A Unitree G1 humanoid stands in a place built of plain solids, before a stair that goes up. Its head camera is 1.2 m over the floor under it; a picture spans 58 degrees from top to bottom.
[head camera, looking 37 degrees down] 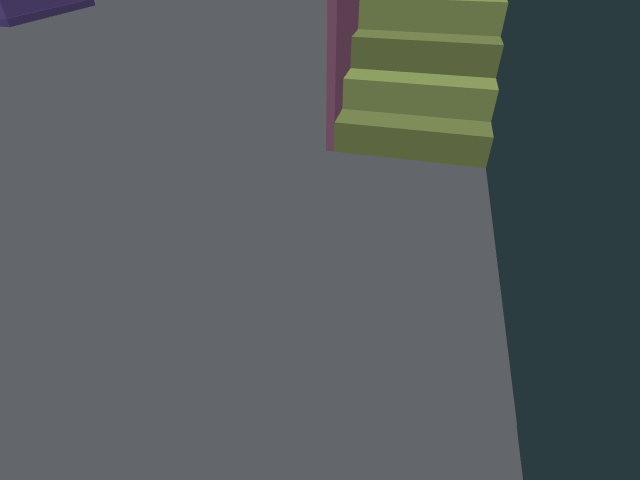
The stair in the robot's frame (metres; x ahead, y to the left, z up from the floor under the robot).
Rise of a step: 0.19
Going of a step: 0.23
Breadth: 0.92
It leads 14 degrees to the right of straight ahead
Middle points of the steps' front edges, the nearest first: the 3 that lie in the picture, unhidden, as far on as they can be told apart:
2.41 -0.53 0.19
2.64 -0.59 0.38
2.86 -0.65 0.58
